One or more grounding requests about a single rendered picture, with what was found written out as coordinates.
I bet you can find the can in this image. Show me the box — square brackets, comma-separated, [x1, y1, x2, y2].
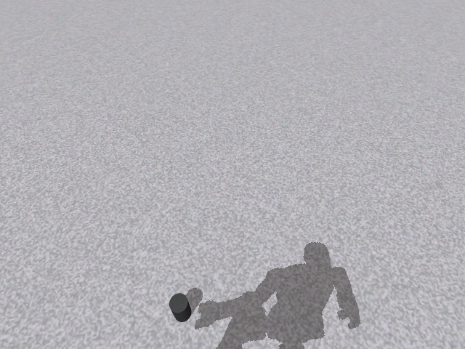
[169, 293, 191, 322]

